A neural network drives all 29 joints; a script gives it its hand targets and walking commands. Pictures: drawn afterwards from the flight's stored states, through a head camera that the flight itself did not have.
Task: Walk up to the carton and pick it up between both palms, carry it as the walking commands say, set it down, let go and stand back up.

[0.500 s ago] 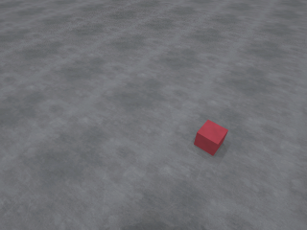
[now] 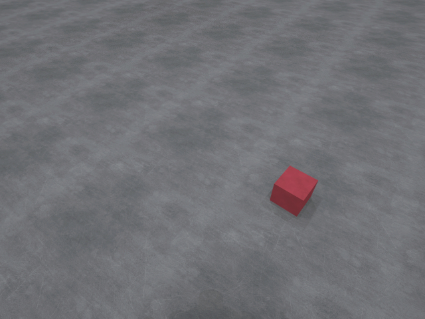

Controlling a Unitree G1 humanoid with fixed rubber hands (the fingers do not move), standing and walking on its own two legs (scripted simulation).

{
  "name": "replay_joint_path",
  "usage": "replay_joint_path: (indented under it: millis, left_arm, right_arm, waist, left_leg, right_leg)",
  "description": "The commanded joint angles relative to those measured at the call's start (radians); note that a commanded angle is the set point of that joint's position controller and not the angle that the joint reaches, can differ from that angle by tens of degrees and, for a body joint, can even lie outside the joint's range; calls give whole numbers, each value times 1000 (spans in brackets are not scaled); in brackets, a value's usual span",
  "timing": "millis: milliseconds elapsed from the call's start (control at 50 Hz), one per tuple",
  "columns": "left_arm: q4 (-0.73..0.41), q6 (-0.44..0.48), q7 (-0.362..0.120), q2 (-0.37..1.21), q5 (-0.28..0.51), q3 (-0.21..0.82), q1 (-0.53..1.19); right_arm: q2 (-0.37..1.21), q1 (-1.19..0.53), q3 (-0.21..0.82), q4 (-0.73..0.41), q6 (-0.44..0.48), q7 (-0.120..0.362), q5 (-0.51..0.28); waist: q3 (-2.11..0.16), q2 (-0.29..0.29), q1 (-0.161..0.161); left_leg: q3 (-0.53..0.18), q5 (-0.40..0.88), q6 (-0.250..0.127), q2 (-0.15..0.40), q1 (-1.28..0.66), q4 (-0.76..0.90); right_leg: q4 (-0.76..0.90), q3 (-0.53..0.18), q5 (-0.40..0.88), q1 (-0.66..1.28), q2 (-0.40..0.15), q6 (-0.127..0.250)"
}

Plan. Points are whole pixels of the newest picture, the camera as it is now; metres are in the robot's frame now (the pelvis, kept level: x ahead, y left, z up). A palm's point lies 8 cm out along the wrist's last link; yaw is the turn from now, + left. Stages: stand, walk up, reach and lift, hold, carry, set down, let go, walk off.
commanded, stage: stand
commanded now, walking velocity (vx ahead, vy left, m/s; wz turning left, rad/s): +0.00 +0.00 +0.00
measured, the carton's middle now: (293, 190) +0.94 -0.42 -0.70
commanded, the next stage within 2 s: walk up in 0.40 s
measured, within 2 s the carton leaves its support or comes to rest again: neither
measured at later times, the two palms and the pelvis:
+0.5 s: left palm out of the picture +0.08 +0.29 -0.12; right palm out of the picture +0.10 -0.30 -0.11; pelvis +0.01 +0.00 +0.00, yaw +0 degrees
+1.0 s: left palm (161, 303) +0.20 +0.14 -0.14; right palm out of the picture -0.01 -0.36 -0.17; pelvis +0.07 -0.10 -0.03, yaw -12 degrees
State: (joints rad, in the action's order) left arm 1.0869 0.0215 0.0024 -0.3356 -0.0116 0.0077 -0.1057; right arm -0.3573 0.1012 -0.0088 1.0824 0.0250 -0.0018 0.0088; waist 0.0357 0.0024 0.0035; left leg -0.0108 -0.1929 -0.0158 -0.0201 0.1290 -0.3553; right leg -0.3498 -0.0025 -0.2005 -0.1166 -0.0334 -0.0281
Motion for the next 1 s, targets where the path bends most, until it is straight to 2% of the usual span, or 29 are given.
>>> replay_joint_path:
  millis: [0,60,80,100,160,180,240,260,300,340,360,400,440,460,560,580,600,620,660,740,780,800,860,880,900,920,940,960,980]
  left_arm:
    - [-51,19,8,-207,-5,-43,48]
    - [-49,17,12,-203,-3,-41,32]
    - [-61,18,12,-184,-5,-33,46]
    - [-58,21,9,-200,2,-41,57]
    - [-49,16,11,-196,1,-39,35]
    - [-61,15,12,-195,4,-48,33]
    - [-46,16,10,-215,-4,-50,35]
    - [-50,12,13,-218,-4,-53,22]
    - [-47,15,13,-199,4,-43,29]
    - [-52,15,14,-192,-6,-45,34]
    - [-52,12,13,-197,-3,-43,47]
    - [-34,11,9,-197,2,-43,24]
    - [-41,8,8,-193,0,-40,26]
    - [-44,12,6,-193,6,-43,46]
    - [-47,7,8,-187,-4,-40,24]
    - [-93,-33,-29,-142,10,-81,4]
    - [-154,-54,-63,-82,3,-54,98]
    - [-189,-59,-73,-88,-14,-64,127]
    - [-186,-54,-81,-82,-33,-75,166]
    - [-173,-47,-105,-39,-11,-65,39]
    - [-174,-50,-106,-24,-9,-65,38]
    - [-179,-49,-109,-26,-2,-58,50]
    - [-139,-32,-95,-16,-5,-56,-1]
    - [-118,-15,-77,-31,-10,-71,-95]
    - [-57,3,-53,-76,-18,-99,-277]
    - [-5,15,-30,-178,-38,-123,-462]
    - [-13,22,-18,-210,-43,-115,-458]
    - [-41,27,-13,-173,-36,-107,-374]
    - [-49,38,-15,-155,-29,-102,-318]
  right_arm:
    - [-186,-43,-32,-62,11,-6,-1]
    - [-184,-51,-28,-59,13,-8,0]
    - [-194,-75,-32,-64,14,-9,3]
    - [-199,-64,-37,-70,17,-10,1]
    - [-195,-30,-35,-55,15,-14,-2]
    - [-215,-55,-42,-60,16,-12,-5]
    - [-188,-42,-35,-64,18,-9,-3]
    - [-191,-47,-41,-60,16,-8,2]
    - [-207,-40,-37,-54,13,-10,0]
    - [-213,-53,-46,-70,14,-11,0]
    - [-213,-51,-42,-63,16,-15,-2]
    - [-192,-47,-37,-58,16,-6,0]
    - [-201,-28,-34,-51,14,-10,-1]
    - [-196,-38,-39,-66,20,-9,-2]
    - [-211,-41,-38,-66,17,-13,4]
    - [-169,208,-76,-24,-6,-21,16]
    - [-243,212,-107,-47,-20,-38,15]
    - [-236,168,-102,-64,-21,-51,18]
    - [-173,207,-89,-69,6,-56,9]
    - [-139,85,-87,-110,32,-34,24]
    - [-163,53,-86,-117,39,-23,27]
    - [-161,67,-87,-125,41,-13,29]
    - [-148,101,-84,-98,39,5,32]
    - [-121,91,-80,-92,36,15,32]
    - [-64,123,-68,-75,28,20,34]
    - [-3,77,-53,-117,34,24,35]
    - [28,78,-38,-155,40,32,36]
    - [-4,40,-46,-163,40,42,37]
    - [1,35,-44,-160,38,47,34]
  waist:
    - [-57,-37,-9]
    - [-69,6,4]
    - [-69,-23,8]
    - [-99,7,3]
    - [-80,-4,0]
    - [-101,-18,24]
    - [-72,-21,-2]
    - [-74,-5,13]
    - [-103,11,-2]
    - [-82,-41,-3]
    - [-71,12,1]
    - [-71,-19,1]
    - [-54,10,6]
    - [-88,-12,-6]
    - [-62,-11,13]
    - [-80,-8,-45]
    - [17,169,-107]
    - [73,178,-81]
    - [67,22,-87]
    - [19,169,-1]
    - [28,200,10]
    - [55,219,-1]
    - [57,203,0]
    - [-4,110,51]
    - [-104,-89,146]
    - [-101,-372,227]
    - [-94,-375,182]
    - [-19,-239,136]
    - [58,-182,100]
  left_leg:
    - [-116,161,-16,142,-7,69]
    - [-108,172,-20,137,-22,54]
    - [-111,186,-22,143,-27,51]
    - [-110,195,-23,137,-31,57]
    - [-109,224,-26,137,-28,64]
    - [-99,242,-30,139,-35,44]
    - [-104,243,-14,146,-50,60]
    - [-102,249,-25,146,-55,48]
    - [-110,255,-27,142,-56,59]
    - [-108,215,-24,141,-56,54]
    - [-97,227,-19,135,-34,55]
    - [-112,237,-25,149,-29,39]
    - [-103,207,-26,144,-16,53]
    - [-110,204,-20,142,-35,71]
    - [-117,233,-23,140,-14,61]
    - [-250,-465,-44,221,-73,57]
    - [-381,-666,-91,412,-194,252]
    - [-343,-576,-91,480,-154,259]
    - [-297,-334,-57,470,-143,199]
    - [-92,-274,-67,394,0,221]
    - [-53,-268,-85,394,93,231]
    - [3,-278,-59,356,122,221]
    - [85,-283,-39,304,137,146]
    - [105,-310,-34,274,159,-2]
    - [173,-364,-21,182,243,-282]
    - [198,-429,5,74,487,-656]
    - [66,-384,17,38,591,-864]
    - [3,-264,12,116,606,-882]
    - [-6,-202,9,146,593,-871]
  right_leg:
    - [52,-69,129,2,-100,54]
    - [63,-80,105,3,-106,58]
    - [68,-75,128,-3,-105,56]
    - [66,-84,127,20,-107,55]
    - [62,-81,169,24,-113,60]
    - [57,-75,194,35,-115,61]
    - [57,-75,206,11,-104,55]
    - [53,-70,193,13,-96,57]
    - [59,-70,185,40,-106,53]
    - [68,-69,183,17,-100,55]
    - [74,-83,199,21,-107,57]
    - [73,-67,174,30,-105,59]
    - [73,-80,157,23,-106,55]
    - [50,-70,146,30,-109,54]
    - [79,-57,170,43,-114,48]
    - [-176,17,-357,-171,-25,53]
    - [-473,-3,-305,-549,14,36]
    - [-666,-51,-191,-651,-69,12]
    - [-715,-95,-81,-645,-98,-7]
    - [-609,-42,-100,-489,-107,-12]
    - [-486,-32,-97,-366,-105,-12]
    - [-373,0,-108,-324,-95,-9]
    - [-231,116,-74,-188,-55,-4]
    - [-151,154,-43,-52,-23,0]
    - [-129,117,-106,151,-50,-5]
    - [45,-205,-393,284,-239,43]
    - [217,-629,-603,236,-419,125]
    - [246,-605,-641,141,-407,167]
    - [240,-547,-536,53,-380,169]
